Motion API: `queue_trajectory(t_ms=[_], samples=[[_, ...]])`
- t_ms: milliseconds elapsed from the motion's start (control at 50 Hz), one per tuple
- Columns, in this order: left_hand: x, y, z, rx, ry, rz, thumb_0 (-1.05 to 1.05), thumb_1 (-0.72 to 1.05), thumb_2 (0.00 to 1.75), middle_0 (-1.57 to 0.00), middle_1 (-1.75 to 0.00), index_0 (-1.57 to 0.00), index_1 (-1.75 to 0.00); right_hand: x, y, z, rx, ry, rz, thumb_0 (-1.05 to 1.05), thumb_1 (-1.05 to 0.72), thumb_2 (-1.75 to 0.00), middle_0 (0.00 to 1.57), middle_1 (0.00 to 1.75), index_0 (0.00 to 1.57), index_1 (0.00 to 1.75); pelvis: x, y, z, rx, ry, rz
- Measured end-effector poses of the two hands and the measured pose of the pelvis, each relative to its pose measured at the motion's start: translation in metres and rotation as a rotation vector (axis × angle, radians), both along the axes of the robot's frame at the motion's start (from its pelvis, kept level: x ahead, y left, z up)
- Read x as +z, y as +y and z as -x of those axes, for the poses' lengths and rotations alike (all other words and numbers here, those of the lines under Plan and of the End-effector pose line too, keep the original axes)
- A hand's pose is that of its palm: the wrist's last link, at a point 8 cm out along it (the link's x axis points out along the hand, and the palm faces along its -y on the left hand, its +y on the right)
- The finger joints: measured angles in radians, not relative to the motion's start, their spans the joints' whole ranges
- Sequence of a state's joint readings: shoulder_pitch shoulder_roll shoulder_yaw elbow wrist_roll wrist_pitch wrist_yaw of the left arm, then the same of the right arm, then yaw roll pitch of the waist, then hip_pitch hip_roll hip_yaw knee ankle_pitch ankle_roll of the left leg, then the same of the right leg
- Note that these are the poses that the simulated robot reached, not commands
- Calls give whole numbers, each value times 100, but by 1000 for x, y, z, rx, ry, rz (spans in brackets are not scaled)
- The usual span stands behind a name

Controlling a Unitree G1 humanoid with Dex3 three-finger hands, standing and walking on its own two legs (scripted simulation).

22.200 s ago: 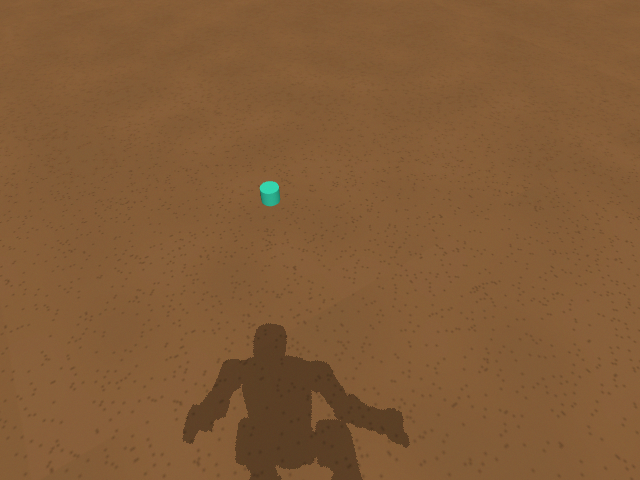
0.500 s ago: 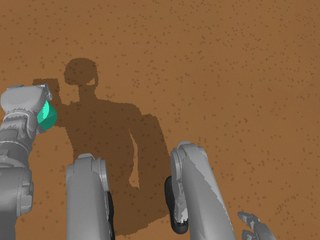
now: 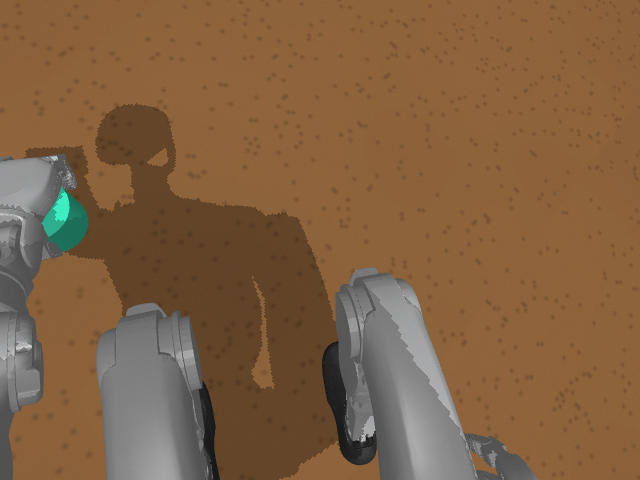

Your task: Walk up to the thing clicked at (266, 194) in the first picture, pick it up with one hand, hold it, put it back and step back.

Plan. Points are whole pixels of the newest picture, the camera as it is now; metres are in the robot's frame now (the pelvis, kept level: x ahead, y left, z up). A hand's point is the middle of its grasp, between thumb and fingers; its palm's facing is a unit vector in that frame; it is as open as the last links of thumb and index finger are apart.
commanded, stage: lower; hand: left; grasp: from above
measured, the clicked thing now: (42, 216) +0.46 +0.30 -0.20
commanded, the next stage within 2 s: rest in 0.40 s
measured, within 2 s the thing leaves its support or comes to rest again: rests again in 0.96 s
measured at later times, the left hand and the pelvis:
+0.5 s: hand (56, 226) +0.45 +0.29 -0.23, palm faces -0.47 -0.08 -0.88, open 10.6 cm; pelvis +0.00 +0.00 -0.03, yaw -2 degrees
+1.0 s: hand (74, 227) +0.46 +0.28 -0.27, palm faces -0.47 -0.11 -0.88, open 10.6 cm; pelvis +0.01 +0.00 -0.05, yaw -4 degrees
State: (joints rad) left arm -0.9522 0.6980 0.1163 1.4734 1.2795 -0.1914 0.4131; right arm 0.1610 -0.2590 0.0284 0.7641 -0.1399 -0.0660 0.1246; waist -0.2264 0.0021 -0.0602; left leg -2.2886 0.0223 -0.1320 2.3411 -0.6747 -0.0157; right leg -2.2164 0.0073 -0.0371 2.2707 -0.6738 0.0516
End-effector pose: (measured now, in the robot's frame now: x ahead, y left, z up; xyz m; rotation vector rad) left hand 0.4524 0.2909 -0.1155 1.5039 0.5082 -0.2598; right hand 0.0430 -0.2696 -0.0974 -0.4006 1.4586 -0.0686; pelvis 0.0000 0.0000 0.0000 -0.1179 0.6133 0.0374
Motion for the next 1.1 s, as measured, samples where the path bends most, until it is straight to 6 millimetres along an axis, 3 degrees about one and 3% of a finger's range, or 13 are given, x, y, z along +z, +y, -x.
queue_trajectory(t_ms=[200, 720, 1100], samples=[[-14, 3, -2, 1, 9, 0, -1, -16, 72, -49, -83, -60, -79, -5, -2, -4, 19, 8, 10, 1, -91, -90, 21, 29, 20, 30, -8, 0, -2, -2, -1, 6], [-79, 0, -9, 10, 12, 22, -2, -15, 71, -48, -82, -59, -79, -26, 2, 2, 89, 58, -3, 0, -90, -90, 21, 30, 20, 30, -42, 1, -7, -28, -40, 35], [-104, -2, -12, 18, 1, 40, -2, -15, 71, -49, -82, -60, -79, -22, 3, -3, 152, 70, -8, 0, -90, -90, 21, 30, 20, 30, -49, 3, -11, -43, -60, 59]])
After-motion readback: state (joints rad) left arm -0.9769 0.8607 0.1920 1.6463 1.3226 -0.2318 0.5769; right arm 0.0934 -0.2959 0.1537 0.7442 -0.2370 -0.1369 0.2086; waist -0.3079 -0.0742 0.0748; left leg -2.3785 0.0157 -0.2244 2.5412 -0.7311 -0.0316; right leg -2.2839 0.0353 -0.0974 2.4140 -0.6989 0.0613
